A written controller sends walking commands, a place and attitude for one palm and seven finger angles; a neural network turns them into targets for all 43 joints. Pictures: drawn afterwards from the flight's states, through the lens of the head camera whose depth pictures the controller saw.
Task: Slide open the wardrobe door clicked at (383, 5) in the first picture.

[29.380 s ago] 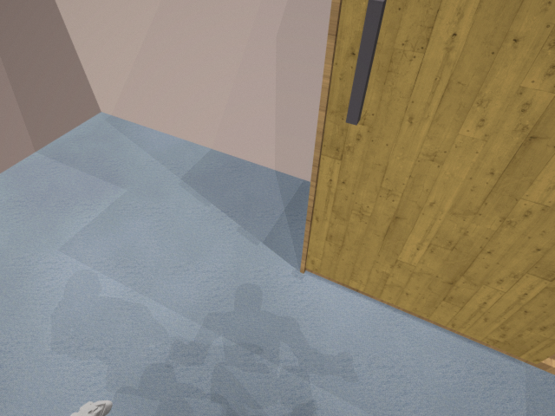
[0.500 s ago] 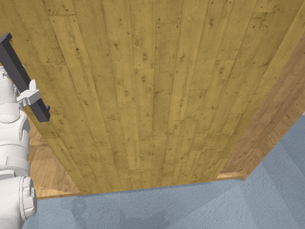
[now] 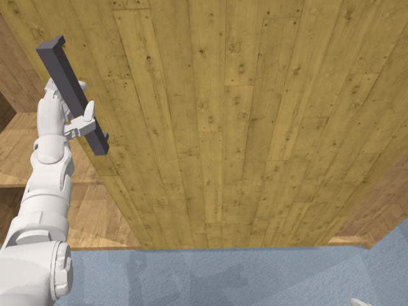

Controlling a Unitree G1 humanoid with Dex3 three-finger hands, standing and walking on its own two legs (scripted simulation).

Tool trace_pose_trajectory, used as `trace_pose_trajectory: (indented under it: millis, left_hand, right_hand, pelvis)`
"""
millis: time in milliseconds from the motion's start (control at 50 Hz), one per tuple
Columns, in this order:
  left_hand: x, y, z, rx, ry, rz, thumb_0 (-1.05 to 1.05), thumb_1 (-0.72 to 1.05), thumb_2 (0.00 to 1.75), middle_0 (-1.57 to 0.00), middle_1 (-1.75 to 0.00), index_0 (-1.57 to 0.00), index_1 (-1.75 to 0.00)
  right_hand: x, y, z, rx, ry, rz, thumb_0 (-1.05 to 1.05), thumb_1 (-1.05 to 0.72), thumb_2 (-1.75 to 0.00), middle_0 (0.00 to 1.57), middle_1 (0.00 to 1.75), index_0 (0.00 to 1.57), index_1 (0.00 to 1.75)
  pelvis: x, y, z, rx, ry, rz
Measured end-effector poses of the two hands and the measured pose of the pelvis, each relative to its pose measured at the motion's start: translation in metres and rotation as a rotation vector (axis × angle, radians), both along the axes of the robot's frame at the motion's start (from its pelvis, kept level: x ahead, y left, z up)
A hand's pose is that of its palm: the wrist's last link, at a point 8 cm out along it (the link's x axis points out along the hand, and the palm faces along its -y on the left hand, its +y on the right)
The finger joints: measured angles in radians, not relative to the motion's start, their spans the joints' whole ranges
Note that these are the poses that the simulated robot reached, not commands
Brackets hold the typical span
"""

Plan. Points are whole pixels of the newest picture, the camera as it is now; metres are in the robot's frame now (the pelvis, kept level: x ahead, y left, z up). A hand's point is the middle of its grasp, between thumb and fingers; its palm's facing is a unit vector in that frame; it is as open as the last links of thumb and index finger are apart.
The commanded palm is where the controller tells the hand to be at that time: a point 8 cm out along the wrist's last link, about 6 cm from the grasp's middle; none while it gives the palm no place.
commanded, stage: stop walking and hold the door there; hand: left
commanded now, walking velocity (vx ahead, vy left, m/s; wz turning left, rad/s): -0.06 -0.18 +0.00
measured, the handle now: (83, 102) +0.47 +0.26 +0.18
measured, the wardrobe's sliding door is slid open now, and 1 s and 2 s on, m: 0.63 0.63 0.63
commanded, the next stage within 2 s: loosen the grip on the handle in 0.96 s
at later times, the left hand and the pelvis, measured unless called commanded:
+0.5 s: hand (90, 120) +0.42 +0.23 +0.17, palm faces +0.25 -0.95 -0.18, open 6.5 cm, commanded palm +0.39 +0.27 +0.14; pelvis -0.03 +0.04 +0.00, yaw +0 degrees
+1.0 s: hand (89, 120) +0.42 +0.23 +0.17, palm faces +0.18 -0.97 -0.14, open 6.3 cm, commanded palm +0.39 +0.26 +0.14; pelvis -0.03 +0.07 +0.01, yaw -2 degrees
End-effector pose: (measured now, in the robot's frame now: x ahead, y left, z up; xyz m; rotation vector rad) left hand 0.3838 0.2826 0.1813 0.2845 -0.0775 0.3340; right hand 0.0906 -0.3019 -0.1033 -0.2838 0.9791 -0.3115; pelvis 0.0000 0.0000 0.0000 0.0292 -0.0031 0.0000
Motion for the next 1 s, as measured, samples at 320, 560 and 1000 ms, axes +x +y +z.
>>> trace_pose_trajectory:
  millis: [320,560,1000]
  left_hand:
    - [0.001,-0.003,-0.006,-0.045,-0.019,-0.074,-0.12,0.69,0.78,-0.39,-1.38,-0.15,-1.37]
    - [0.003,0.000,-0.006,-0.109,-0.012,-0.121,-0.10,0.67,0.80,-0.41,-1.38,-0.21,-1.38]
    - [0.003,0.001,-0.005,-0.131,0.015,-0.161,-0.09,0.72,0.76,-0.37,-1.37,-0.19,-1.39]
  right_hand:
    - [0.001,0.133,-0.017,0.247,-0.019,0.155,0.01,-0.90,-0.90,0.21,0.30,0.20,0.30]
    - [-0.029,0.078,-0.001,0.039,0.046,0.061,0.01,-0.91,-0.90,0.21,0.30,0.20,0.30]
    - [-0.034,0.136,0.000,0.125,0.014,0.052,0.01,-0.91,-0.90,0.21,0.30,0.20,0.30]
  pelvis:
    - [-0.032,0.031,0.000,-0.015,0.019,-0.038]
    - [-0.026,0.046,0.004,-0.029,0.001,0.001]
    - [-0.035,0.073,0.010,-0.041,0.026,-0.041]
